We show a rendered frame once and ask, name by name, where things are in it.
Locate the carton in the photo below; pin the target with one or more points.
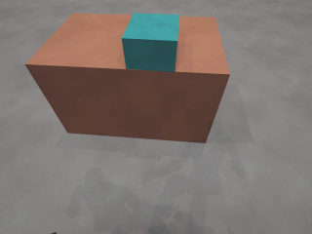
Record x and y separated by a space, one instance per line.
150 42

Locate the pedestal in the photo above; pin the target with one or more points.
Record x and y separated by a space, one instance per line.
81 71

